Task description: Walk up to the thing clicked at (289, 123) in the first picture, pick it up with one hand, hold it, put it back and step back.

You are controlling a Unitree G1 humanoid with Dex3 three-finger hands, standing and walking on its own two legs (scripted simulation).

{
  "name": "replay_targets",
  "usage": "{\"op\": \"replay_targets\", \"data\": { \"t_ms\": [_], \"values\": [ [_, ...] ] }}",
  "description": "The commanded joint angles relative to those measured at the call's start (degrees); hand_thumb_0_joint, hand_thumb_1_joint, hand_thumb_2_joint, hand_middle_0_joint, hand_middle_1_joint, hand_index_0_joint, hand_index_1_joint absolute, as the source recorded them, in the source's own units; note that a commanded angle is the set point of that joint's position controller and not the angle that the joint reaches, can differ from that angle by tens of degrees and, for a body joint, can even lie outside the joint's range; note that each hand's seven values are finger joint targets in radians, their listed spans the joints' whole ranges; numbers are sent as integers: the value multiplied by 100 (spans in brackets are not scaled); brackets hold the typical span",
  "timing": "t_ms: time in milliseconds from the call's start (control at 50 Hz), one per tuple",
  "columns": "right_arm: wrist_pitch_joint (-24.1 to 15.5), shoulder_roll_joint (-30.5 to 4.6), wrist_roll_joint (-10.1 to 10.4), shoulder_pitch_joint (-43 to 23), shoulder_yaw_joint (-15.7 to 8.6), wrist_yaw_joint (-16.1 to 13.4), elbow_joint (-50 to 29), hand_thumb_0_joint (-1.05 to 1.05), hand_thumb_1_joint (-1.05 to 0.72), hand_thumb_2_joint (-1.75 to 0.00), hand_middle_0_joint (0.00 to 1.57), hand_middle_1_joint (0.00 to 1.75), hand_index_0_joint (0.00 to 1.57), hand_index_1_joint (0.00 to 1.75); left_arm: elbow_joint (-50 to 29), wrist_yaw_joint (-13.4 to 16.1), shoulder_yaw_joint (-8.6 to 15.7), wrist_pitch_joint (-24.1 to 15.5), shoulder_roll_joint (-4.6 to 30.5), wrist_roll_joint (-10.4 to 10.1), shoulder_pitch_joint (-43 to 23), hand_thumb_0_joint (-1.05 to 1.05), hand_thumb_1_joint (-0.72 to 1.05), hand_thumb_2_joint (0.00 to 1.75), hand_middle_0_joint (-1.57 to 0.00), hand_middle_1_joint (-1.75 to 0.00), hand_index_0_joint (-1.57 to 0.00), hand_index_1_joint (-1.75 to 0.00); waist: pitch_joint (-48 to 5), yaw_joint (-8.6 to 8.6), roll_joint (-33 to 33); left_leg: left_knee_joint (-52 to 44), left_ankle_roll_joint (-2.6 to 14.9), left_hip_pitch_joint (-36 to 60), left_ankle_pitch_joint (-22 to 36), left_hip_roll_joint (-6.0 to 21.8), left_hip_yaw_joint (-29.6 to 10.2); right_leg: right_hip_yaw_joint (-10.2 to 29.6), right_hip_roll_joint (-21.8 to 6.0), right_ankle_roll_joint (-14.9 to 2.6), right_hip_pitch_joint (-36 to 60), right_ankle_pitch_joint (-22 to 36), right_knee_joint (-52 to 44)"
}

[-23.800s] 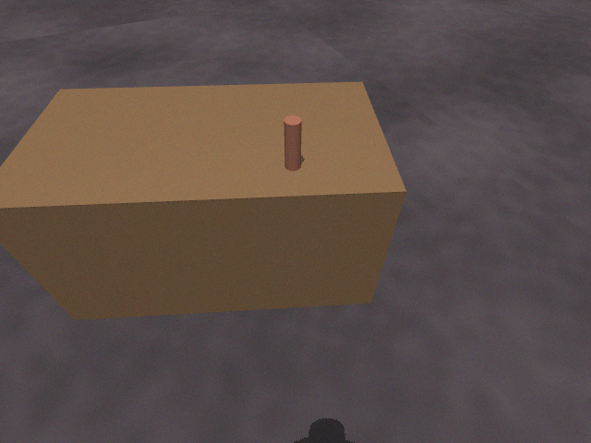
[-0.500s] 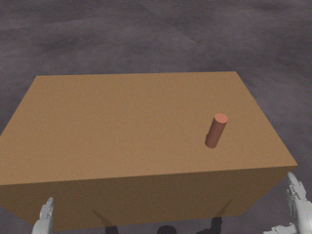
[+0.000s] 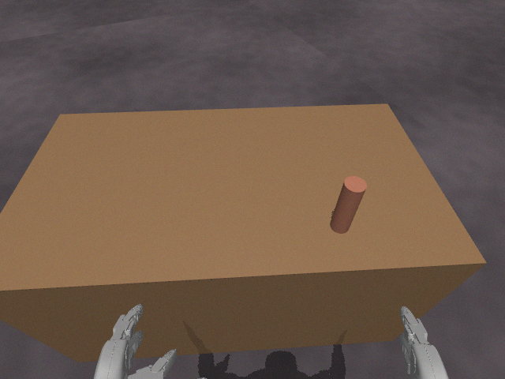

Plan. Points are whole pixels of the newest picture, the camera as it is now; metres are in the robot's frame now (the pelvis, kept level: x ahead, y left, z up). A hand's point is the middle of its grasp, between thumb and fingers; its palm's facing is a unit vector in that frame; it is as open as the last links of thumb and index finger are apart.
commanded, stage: home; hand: right
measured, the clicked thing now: (346, 206) +0.49 -0.20 -0.06
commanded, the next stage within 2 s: none
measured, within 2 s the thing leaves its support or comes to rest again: neither
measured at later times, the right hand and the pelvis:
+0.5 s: hand (372, 356) +0.19 -0.18 -0.08, palm faces +0.04 +0.96 -0.29, open 17.3 cm; pelvis +0.02 +0.00 -0.01, yaw +0 degrees
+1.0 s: hand out of the picture +0.09 -0.24 -0.12, palm faces -0.03 +0.93 -0.37, open 17.2 cm; pelvis +0.02 +0.01 +0.02, yaw +0 degrees
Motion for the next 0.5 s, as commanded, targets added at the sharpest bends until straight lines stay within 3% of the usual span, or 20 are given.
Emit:
{"op": "replay_targets", "data": {
  "t_ms": [0, 20, 60, 80, 120, 140, 180, 200, 220, 240, 300, 320, 360, 420, 440, 460, 480],
  "values": [
    [-290, -708, -54, -905, -254, -188, -877, 0, 57, -4, 5, 5, 5, 5, -1091, 108, 236, -307, 749, -23, -589, 0, 84, 87, -20, -29, -19, -29, -380, 44, 13, -468, 194, 679, 19, -271, 316, 61, -36, -20, -517, 536, -1107],
    [-303, -575, -62, -952, -117, -177, -809, 0, 57, -4, 5, 5, 5, 5, -1052, 91, -56, -284, 415, -20, -619, 0, 86, 88, -20, -29, -20, -29, -375, 33, -15, -497, 194, 680, -110, -262, 283, 6, -17, -36, -629, 360, -1078],
    [-294, -508, -68, -690, -12, -161, -548, 0, 57, -4, 5, 5, 5, 5, -1003, 65, -275, -245, 168, -17, -566, 0, 89, 90, -20, -29, -20, -30, -472, -34, -56, -525, 193, 862, -66, -231, 261, -89, 35, -44, -684, 403, -1035],
    [-288, -652, -68, -640, -59, -177, -770, 0, 54, -6, 5, 6, 5, 6, -1092, 91, -60, -224, 409, -3, -454, 0, 89, 90, -20, -29, -20, -30, -713, -14, -215, -535, 200, 1024, 183, -211, 232, -197, 92, -41, -573, 671, -972],
    [-295, -930, -46, -695, -216, -207, -1253, 0, 51, -8, 6, 6, 6, 6, -1247, 73, -59, -200, 483, -10, -412, 0, 90, 90, -20, -30, -20, -30, -1064, -136, -590, -452, 224, 1219, 652, -211, 238, -256, 123, 13, -327, 1234, -927],
    [-253, -986, -39, -443, -253, -230, -1087, 0, 53, -6, 6, 6, 6, 6, -1091, 92, 165, -152, 685, 4, -299, 0, 90, 90, -20, -30, -20, -30, -950, -104, -637, -470, 229, 1180, 667, -211, 227, -282, 136, 17, -353, 1251, -910],
    [-131, -831, -30, -71, -183, -218, -593, 0, 54, -6, 5, 6, 5, 6, -873, 53, 350, -85, 824, -4, -151, 0, 90, 90, -20, -30, -20, -30, -559, -66, -438, -484, 210, 1028, 601, -244, 276, -250, 106, 21, -529, 1201, -945],
    [-102, -678, -16, -139, -34, -204, -567, 0, 51, -8, 6, 6, 6, 6, -965, 37, 378, -56, 849, -3, -243, 0, 90, 90, -20, -30, -20, -30, -564, 31, -334, -488, 201, 984, 637, -265, 288, -233, 88, 16, -537, 1234, -942],
    [-44, -803, -13, 53, -420, -312, -901, 0, 56, -5, 5, 5, 5, 5, -118, 55, 266, -75, 1003, -18, -571, 0, 90, 90, -20, -29, -20, -30, -570, -49, -289, -456, 215, 1027, 520, -345, 311, -141, 36, -9, -541, 1065, -820],
    [7, -648, -34, -176, -151, -302, -982, 0, 54, -6, 5, 6, 5, 6, -256, 75, 200, -112, 930, -38, -602, 0, 90, 90, -20, -29, -20, -30, -433, 114, -196, -484, 205, 902, 490, -339, 312, -180, 37, -35, -547, 989, -810],
    [108, -419, -39, -224, 119, -296, -776, 0, 50, -8, 6, 6, 6, 6, -111, 86, 197, -128, 902, -38, -667, 0, 90, 90, -20, -30, -20, -30, -299, 193, 154, -453, 175, 658, 393, -343, 326, -158, 26, -88, -735, 836, -705],
    [98, -594, -48, -347, -52, -328, -1047, 0, 52, -7, 6, 6, 6, 6, -87, 97, 202, -143, 897, -37, -702, 0, 90, 90, -20, -30, -20, -30, -488, 171, 68, -415, 185, 706, 495, -336, 311, -161, 30, -91, -623, 944, -671],
    [133, -548, -51, -511, 30, -343, -1308, 0, 51, -8, 6, 6, 6, 6, -15, 126, 196, -176, 902, -48, -744, 0, 90, 90, -20, -30, -20, -30, -622, 258, 94, -394, 165, 675, 576, -330, 271, -184, 48, -118, -474, 976, -596],
    [220, -705, -55, -553, -104, -415, -1566, 0, 53, -7, 6, 6, 6, 6, 78, 193, 234, -227, 941, -43, -852, 0, 90, 90, -20, -30, -20, -30, -923, 193, 106, -346, 158, 841, 743, -318, 242, -161, 60, -115, -365, 1147, -500],
    [4, -1847, -690, -802, -377, -213, 444, 0, 54, -6, 5, 5, 5, 5, 1347, 2, 417, 25, 1954, 651, -829, 0, 90, 90, -20, -30, -20, -30, -756, 53, -18, -253, 460, 1431, 1364, 157, -354, 217, -315, -344, 165, 2082, -482],
    [-47, -1829, -707, -683, -416, -100, 965, 0, 54, -6, 5, 6, 5, 6, 1463, -70, 474, 161, 1935, 682, -689, 0, 90, 90, -20, -30, -20, -30, -971, 114, -19, -151, 627, 1546, 1304, 182, -384, 242, -306, -405, 209, 2023, -476],
    [-89, -1780, -673, -753, -394, -47, 1065, 0, 55, -5, 5, 5, 5, 5, 1500, -110, 451, 197, 1942, 654, -758, 0, 90, 90, -20, -30, -20, -30, -925, 127, -8, -153, 677, 1542, 1474, 208, -442, 259, -293, -425, 187, 2039, -463]
  ]
}}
